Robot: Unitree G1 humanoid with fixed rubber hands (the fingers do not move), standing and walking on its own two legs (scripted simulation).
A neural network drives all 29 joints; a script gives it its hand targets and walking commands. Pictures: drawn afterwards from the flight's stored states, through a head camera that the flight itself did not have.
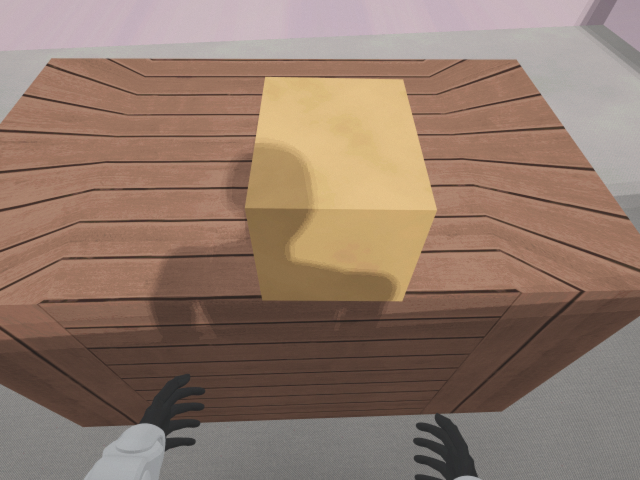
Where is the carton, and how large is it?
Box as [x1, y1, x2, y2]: [245, 77, 436, 300]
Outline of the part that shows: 265,77 245,203 245,211 262,299 402,300 436,211 402,79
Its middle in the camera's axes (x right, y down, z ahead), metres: +0.02 -0.08 +0.60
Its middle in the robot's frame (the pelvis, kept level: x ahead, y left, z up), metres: +0.51 +0.02 +0.05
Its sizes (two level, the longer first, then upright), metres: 0.277 0.215 0.207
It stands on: a pedestal, 0.73 m high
